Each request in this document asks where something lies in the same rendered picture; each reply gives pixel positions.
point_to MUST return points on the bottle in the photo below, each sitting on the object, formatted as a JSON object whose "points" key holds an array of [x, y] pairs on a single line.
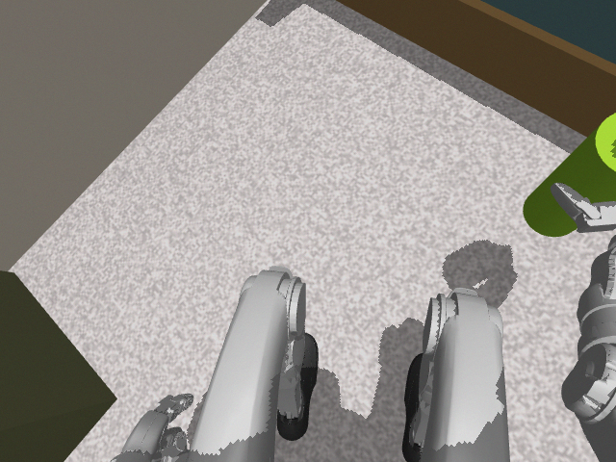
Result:
{"points": [[590, 170]]}

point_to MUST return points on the right robot arm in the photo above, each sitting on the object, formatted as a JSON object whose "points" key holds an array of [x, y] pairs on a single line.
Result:
{"points": [[590, 388]]}

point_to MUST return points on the right robot foot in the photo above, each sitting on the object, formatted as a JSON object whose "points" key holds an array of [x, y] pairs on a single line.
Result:
{"points": [[412, 452]]}

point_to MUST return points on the left robot hand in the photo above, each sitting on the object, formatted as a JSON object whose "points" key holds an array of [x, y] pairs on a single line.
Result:
{"points": [[151, 438]]}

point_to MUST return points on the left robot foot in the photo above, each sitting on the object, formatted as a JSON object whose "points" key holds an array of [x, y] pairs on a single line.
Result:
{"points": [[293, 429]]}

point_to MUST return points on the right robot hand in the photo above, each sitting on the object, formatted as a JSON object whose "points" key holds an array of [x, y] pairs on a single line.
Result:
{"points": [[595, 217]]}

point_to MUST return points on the bed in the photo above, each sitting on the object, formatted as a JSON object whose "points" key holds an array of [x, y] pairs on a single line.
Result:
{"points": [[557, 56]]}

